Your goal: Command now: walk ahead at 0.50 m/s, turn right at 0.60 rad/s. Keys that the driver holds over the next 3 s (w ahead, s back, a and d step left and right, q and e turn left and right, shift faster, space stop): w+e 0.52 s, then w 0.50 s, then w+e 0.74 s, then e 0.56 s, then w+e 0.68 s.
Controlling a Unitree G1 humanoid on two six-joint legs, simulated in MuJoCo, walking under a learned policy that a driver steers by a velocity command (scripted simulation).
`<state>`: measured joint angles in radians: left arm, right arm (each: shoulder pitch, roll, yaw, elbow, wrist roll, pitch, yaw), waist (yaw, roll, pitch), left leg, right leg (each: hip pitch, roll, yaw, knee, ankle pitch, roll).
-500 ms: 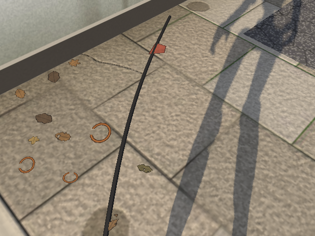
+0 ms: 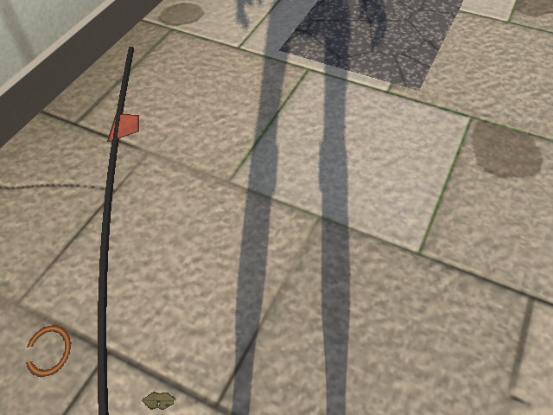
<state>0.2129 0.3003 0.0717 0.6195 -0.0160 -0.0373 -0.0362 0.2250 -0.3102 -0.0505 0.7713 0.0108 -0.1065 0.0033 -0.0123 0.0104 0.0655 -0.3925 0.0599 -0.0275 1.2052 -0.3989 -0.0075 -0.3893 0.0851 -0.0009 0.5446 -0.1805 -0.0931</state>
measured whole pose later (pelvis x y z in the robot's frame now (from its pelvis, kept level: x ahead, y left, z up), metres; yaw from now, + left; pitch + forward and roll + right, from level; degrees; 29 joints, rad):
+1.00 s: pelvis +0.51 -0.11 +0.01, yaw -25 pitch +2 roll +0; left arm 0.21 0.27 0.05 0.68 0.00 -0.06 -0.03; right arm 0.27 -0.31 -0.04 0.84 0.02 -0.09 0.01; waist -0.01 0.03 0.03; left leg -0.43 0.08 0.00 1.15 -0.37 0.01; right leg -0.32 0.04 -0.03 0.47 -0.17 -0.06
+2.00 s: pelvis +0.91 -0.38 +0.00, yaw -54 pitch +2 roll +1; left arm 0.16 0.31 0.07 0.63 -0.01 -0.02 -0.02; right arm 0.14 -0.32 -0.06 0.79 0.00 -0.06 -0.01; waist -0.01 0.02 0.10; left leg -0.46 0.05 -0.02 1.22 -0.47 -0.05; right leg -0.42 0.07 0.00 0.52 -0.13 -0.09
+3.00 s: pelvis +0.97 -0.67 +0.01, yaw -89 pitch +2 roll +1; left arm 0.29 0.28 0.05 0.64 -0.01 -0.04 -0.02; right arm 0.21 -0.33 -0.06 0.71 0.00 -0.10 0.01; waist 0.01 0.04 0.03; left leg -0.53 0.08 -0.02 1.11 -0.30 -0.02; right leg -0.27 0.07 0.03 0.45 -0.22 -0.08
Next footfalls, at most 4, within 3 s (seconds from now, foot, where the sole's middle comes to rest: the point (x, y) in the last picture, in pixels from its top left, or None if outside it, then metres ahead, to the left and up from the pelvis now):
0.36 left None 0.39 0.12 -0.77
0.86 right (387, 363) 0.55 -0.23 -0.77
1.34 left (338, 240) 0.91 -0.14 -0.77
1.86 right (472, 230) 0.93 -0.52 -0.77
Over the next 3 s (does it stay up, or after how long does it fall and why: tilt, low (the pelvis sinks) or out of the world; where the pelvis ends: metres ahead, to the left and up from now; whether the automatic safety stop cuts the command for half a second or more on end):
stays up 0.97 -0.67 0.01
